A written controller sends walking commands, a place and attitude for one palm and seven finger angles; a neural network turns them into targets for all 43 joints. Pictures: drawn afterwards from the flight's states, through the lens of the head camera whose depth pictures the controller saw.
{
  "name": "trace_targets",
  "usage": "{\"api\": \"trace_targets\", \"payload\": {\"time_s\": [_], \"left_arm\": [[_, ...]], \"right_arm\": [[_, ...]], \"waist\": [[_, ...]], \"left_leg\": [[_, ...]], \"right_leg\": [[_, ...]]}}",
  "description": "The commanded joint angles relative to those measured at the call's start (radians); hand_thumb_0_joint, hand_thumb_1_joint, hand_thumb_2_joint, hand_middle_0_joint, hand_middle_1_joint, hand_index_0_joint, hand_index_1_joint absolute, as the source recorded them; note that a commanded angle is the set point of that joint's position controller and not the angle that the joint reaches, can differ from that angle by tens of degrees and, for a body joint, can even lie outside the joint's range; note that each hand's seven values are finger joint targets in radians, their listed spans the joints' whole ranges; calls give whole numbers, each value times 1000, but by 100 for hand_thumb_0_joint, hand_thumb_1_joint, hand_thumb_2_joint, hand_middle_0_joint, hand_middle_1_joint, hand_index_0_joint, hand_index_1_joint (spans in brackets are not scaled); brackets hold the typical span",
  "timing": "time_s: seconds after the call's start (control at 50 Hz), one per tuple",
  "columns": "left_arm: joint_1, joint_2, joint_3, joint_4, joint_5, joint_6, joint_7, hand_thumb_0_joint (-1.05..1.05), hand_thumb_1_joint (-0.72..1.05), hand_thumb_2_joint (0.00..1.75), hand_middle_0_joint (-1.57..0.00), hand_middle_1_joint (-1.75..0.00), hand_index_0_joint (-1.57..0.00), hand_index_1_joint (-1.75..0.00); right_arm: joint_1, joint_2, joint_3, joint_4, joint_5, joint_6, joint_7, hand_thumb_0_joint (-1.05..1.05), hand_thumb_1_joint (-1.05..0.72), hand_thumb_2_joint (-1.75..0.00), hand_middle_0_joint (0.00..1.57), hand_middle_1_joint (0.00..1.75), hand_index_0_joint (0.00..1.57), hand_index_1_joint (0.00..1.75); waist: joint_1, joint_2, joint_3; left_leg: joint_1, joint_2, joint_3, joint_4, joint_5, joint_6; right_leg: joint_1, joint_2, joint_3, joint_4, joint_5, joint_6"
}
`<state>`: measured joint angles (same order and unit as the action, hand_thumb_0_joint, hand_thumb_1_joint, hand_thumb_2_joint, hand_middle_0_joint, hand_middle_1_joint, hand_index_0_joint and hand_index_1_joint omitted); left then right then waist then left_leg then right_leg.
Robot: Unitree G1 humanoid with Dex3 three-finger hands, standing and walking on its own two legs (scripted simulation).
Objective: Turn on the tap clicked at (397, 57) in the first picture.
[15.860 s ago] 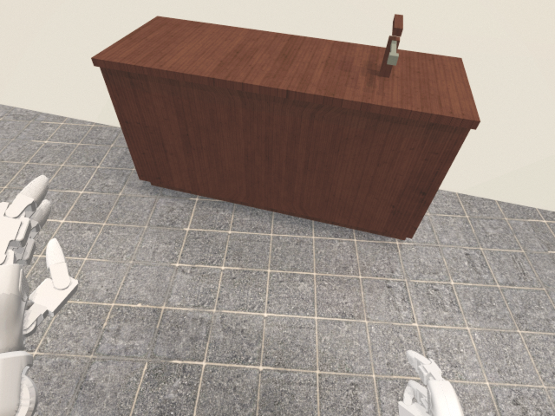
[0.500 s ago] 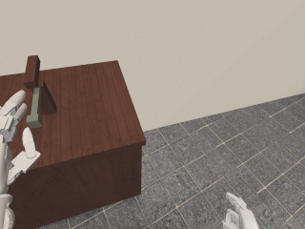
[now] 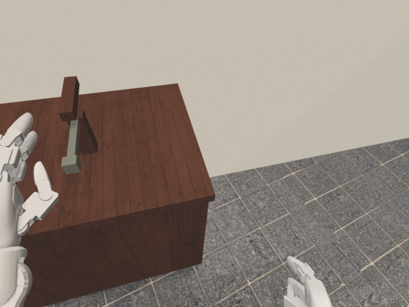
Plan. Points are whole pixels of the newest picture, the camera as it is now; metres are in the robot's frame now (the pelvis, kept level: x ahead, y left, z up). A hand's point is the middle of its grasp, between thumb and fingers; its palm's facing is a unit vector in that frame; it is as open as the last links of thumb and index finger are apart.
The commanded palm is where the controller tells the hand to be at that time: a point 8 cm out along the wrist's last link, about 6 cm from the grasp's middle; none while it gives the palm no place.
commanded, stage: come to a stop and stand still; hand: left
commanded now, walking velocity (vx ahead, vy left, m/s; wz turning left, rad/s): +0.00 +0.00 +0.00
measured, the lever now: (71, 164) +0.36 +0.31 +0.05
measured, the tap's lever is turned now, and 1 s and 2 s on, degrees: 0 0 0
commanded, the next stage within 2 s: look again from close up in 0.32 s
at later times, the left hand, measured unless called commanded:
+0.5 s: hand (6, 169) +0.24 +0.29 +0.20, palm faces +0.51 -0.72 -0.47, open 7.4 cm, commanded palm +0.15 +0.28 +0.18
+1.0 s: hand out of the picture +0.20 +0.27 +0.22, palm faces +0.53 -0.77 -0.34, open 7.4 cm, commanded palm +0.13 +0.27 +0.18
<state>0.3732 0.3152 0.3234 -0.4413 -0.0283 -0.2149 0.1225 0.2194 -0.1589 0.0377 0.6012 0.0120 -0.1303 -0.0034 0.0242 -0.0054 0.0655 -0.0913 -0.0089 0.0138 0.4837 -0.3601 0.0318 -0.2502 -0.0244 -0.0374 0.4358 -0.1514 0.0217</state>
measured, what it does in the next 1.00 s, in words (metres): stands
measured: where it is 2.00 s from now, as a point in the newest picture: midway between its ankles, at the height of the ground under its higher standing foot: outside the picture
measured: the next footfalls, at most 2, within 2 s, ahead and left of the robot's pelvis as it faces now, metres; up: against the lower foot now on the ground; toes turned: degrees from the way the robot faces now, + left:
none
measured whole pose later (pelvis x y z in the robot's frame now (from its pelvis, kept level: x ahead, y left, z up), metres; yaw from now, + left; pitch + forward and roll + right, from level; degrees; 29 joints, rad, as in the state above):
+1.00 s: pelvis -0.03 +0.00 +0.00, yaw -1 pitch -4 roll +0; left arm 0.14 0.43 0.48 -0.33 -0.04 -0.32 0.09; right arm 0.25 -0.22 0.01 0.62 0.00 -0.20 0.02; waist 0.08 -0.03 0.11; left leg -0.12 -0.03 0.04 0.52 -0.33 0.03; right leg -0.30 -0.04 -0.01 0.50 -0.13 0.01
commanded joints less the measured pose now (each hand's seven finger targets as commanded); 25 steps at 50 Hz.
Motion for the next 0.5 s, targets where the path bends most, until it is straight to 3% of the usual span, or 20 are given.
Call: {"api": "trace_targets", "payload": {"time_s": [0.0, 0.02, 0.08, 0.26, 0.32, 0.38, 0.4, 0.42, 0.44, 0.46, 0.48], "left_arm": [[27, 199, 141, -269, -14, -79, 15, 0, 90, 90, -20, -30, -20, -30], [70, 211, 160, -260, -16, -77, 15, 0, 90, 90, -20, -30, -20, -30], [113, 207, 165, -268, -28, -76, 11, 0, 90, 90, -20, -30, -20, -30], [95, 215, 155, -311, -32, -73, 13, 0, 90, 90, -20, -30, -20, -30], [71, 213, 146, -332, -29, -69, 19, 0, 90, 90, -20, -30, -20, -30], [64, 194, 126, -308, -27, -66, 20, 0, 90, 90, -20, -30, -20, -30], [-963, 963, 700, -397, 160, -136, 23, 0, 90, 90, -20, -30, -20, -30], [-840, 610, 457, -35, 56, -98, -18, 0, 90, 90, -20, -30, -20, -30], [-520, 440, 330, 5, 20, -101, -42, 0, 90, 90, -20, -30, -20, -30], [-461, 366, 256, 69, 29, -110, -57, 0, 90, 90, -20, -30, -20, -30], [-326, 271, 165, 105, 7, -106, -67, 0, 90, 90, -20, -30, -20, -30]], "right_arm": [[-89, -151, -82, -166, -1, -42, -10, 0, -90, -90, 20, 30, 20, 30], [-90, -151, -83, -163, 0, -36, -10, 0, -90, -90, 20, 30, 20, 30], [-88, -153, -88, -174, 7, -16, -9, 0, -90, -90, 20, 30, 20, 30], [-94, -165, -96, -172, 15, 1, -23, 0, -90, -90, 20, 30, 20, 30], [-99, -163, -95, -169, 16, 2, -25, 0, -90, -90, 20, 30, 20, 30], [-99, -161, -94, -171, 13, 2, -25, 0, -90, -90, 20, 30, 20, 30], [58, -182, -94, -114, -48, -76, -24, 0, -90, -90, 20, 30, 20, 30], [-12, -101, -96, -48, 3, -65, -19, 0, -90, -90, 20, 30, 20, 30], [-16, -128, -95, -77, -13, -64, -8, 0, -90, -90, 20, 30, 20, 30], [-29, -168, -100, -117, -19, -80, -5, 0, -90, -90, 20, 30, 20, 30], [-39, -172, -103, -121, 0, -79, 6, 0, -90, -90, 20, 30, 20, 30]], "waist": [[-15, 55, -181], [-16, 73, -197], [-23, 46, -225], [-27, 78, -213], [-27, 106, -205], [-27, 104, -175], [35, -22, -12], [2, 24, -44], [-6, 9, -102], [-2, 81, -118], [11, 160, -136]], "left_leg": [[-139, 97, -64, -87, 387, -19], [-123, 97, -62, -70, 450, -27], [-114, 103, -53, -29, 530, -32], [-75, 119, -72, -10, 673, -46], [-78, 116, -74, -18, 646, -51], [-94, 117, -82, -62, 537, -40], [-382, 78, 9, 95, 456, -6], [-222, 63, -14, 56, 362, -54], [-113, 35, -26, -49, 420, -90], [-97, 51, 6, -84, 437, -84], [-96, 65, -11, -72, 460, -64]], "right_leg": [[279, -58, 73, 13, 299, -65], [282, -63, 71, 19, 345, -70], [300, -72, 74, 28, 407, -76], [247, -64, 44, 50, 404, -70], [240, -69, 47, 49, 382, -72], [215, -58, 49, 36, 312, -61], [219, 19, 65, 100, 319, -63], [89, -113, 92, 39, 275, -156], [101, -86, 131, 89, 378, -152], [102, -52, 133, 94, 326, -111], [131, -48, 104, 88, 269, -84]]}}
